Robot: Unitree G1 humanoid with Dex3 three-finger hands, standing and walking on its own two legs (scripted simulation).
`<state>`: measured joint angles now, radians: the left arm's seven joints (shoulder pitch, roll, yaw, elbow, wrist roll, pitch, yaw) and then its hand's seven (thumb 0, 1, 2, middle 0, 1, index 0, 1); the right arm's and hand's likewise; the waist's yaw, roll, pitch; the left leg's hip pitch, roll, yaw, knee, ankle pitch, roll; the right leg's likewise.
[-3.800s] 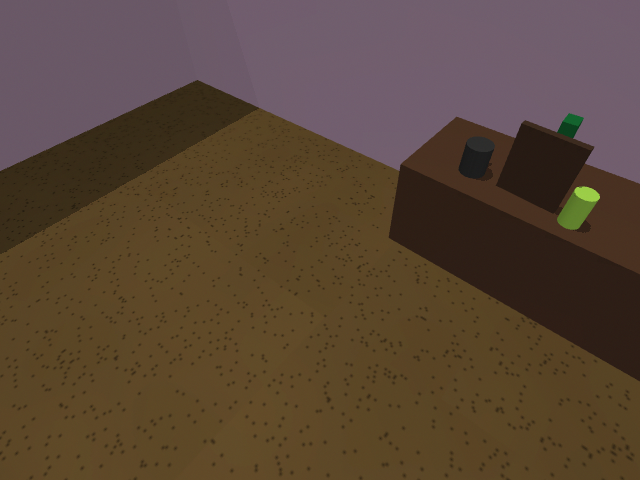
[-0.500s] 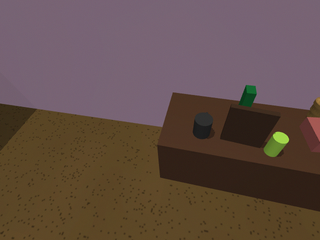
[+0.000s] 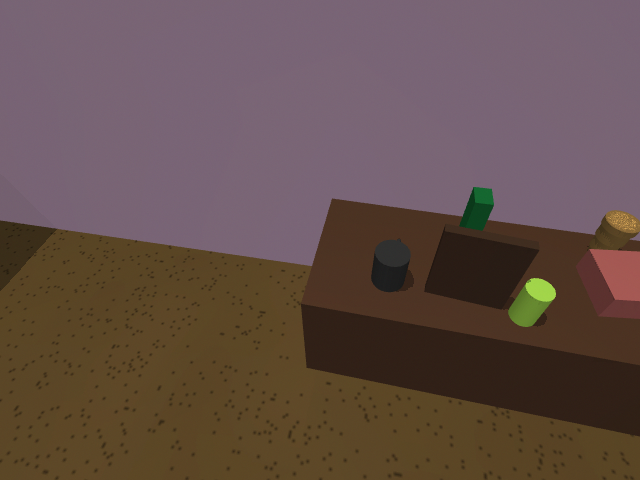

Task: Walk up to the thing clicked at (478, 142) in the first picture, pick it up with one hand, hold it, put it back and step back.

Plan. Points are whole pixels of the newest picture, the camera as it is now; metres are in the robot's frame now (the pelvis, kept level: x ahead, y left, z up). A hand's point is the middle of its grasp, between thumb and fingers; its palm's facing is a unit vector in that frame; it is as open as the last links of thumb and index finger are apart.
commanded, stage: walk up
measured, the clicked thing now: (391, 261) +0.70 -0.18 -0.33
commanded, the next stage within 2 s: stand in 0.88 s
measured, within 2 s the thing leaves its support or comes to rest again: neither
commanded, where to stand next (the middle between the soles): +0.06 +0.00 m, yaw +3 degrees
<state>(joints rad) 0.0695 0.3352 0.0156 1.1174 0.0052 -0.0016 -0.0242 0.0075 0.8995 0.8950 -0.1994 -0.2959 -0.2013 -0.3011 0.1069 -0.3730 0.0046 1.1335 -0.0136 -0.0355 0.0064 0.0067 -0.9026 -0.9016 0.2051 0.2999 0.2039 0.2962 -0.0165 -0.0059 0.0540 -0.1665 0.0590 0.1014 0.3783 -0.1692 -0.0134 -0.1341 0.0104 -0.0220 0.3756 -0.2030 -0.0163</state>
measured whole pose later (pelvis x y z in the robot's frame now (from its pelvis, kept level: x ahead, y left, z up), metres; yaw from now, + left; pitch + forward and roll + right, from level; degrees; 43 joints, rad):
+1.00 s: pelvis +0.02 +0.01 +0.00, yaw +0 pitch -2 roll +0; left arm 0.08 0.34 0.01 1.15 0.00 -0.01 -0.01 0.01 0.90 0.90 -0.20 -0.30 -0.20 -0.30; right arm 0.08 -0.35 0.00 1.16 -0.01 -0.02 0.00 0.01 -0.90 -0.90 0.21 0.30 0.20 0.30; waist -0.02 0.00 0.05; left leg -0.10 0.03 0.11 0.30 -0.16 0.00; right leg -0.06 -0.01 -0.02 0.29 -0.19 0.01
